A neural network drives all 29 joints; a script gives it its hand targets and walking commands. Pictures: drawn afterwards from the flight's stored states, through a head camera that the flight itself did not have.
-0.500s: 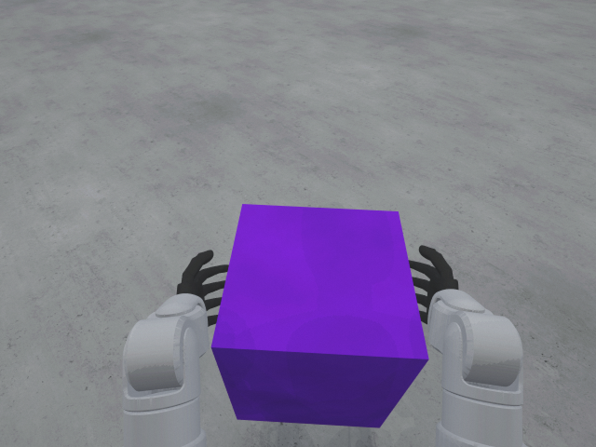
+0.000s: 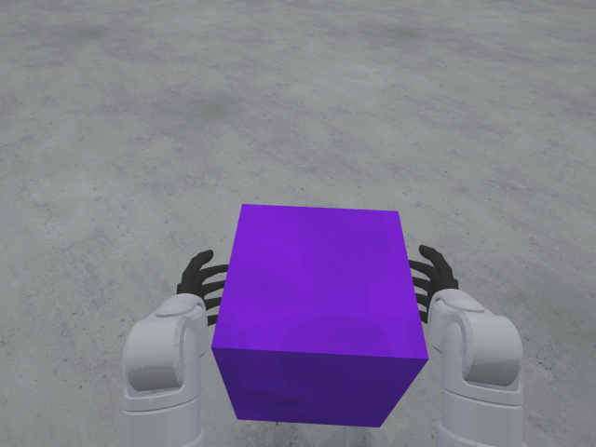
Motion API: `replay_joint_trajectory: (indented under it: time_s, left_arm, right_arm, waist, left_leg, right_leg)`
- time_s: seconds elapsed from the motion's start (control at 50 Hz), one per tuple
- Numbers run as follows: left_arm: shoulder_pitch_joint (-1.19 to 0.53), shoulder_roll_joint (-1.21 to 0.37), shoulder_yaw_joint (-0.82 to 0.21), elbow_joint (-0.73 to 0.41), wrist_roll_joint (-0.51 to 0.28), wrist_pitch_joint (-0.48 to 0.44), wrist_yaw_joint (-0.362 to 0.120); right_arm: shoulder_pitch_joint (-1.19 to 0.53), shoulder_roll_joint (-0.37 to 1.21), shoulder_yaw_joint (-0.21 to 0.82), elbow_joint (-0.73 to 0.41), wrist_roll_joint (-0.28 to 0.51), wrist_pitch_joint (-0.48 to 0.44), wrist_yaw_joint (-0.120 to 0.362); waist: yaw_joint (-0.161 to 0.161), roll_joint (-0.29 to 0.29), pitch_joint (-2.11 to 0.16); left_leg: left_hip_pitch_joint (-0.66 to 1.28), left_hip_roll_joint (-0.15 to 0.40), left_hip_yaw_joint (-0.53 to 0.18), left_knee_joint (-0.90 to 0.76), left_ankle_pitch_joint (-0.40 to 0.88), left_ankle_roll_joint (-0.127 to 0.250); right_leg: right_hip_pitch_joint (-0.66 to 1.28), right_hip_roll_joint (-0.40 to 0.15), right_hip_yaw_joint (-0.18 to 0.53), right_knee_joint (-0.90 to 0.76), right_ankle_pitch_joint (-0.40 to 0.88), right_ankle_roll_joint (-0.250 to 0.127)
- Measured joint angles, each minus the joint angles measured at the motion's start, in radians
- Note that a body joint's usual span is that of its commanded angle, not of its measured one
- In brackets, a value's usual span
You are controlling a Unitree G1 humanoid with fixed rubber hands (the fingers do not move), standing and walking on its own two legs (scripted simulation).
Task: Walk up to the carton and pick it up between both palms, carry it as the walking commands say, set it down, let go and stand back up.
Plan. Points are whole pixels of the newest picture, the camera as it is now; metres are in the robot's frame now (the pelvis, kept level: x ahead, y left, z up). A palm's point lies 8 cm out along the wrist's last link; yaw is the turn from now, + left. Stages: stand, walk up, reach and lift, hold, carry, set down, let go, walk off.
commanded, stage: carry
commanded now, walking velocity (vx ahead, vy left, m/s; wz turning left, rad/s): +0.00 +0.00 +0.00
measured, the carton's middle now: (313, 320) +0.30 -0.01 +0.02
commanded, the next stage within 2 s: none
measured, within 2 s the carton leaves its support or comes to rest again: neither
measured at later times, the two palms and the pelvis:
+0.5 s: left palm (196, 305) +0.28 +0.14 +0.10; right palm (441, 304) +0.27 -0.16 +0.10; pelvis +0.00 +0.00 +0.00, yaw +0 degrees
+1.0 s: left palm (199, 305) +0.28 +0.14 +0.09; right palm (440, 307) +0.27 -0.16 +0.09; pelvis +0.00 +0.00 +0.00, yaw +0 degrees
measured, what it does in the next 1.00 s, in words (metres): stands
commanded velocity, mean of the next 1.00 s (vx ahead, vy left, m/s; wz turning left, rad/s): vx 0.00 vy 0.00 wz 0.00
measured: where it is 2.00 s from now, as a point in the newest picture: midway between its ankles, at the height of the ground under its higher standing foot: outside the picture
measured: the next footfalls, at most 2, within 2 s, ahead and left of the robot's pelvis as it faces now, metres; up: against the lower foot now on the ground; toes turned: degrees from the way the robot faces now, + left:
none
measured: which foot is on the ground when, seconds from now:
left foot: down 0.00-1.00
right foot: down 0.00-1.00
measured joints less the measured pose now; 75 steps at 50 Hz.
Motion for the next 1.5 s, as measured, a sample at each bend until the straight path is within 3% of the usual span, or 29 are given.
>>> replay_joint_trajectory:
  time_s: [0.86, 1.5]
  left_arm:
    - [0.0, 0.0, 0.0, 0.131, 0.0, -0.17, -0.013]
    - [0.0, 0.0, 0.0, 0.139, 0.0, -0.189, -0.014]
  right_arm:
    - [0.04, -0.007, 0.0, 0.084, 0.0, -0.16, 0.0]
    - [0.043, -0.007, 0.0, 0.089, 0.0, -0.176, 0.0]
  waist:
    - [0.0, 0.0, 0.0]
    - [0.0, 0.0, 0.0]
  left_leg:
    - [0.0, 0.0, 0.0, 0.0, 0.0, 0.0]
    - [0.0, 0.0, 0.0, 0.0, 0.001, 0.0]
  right_leg:
    - [0.0, 0.0, 0.0, 0.0, 0.0, 0.0]
    - [0.0, 0.0, 0.0, 0.0, 0.0, 0.0]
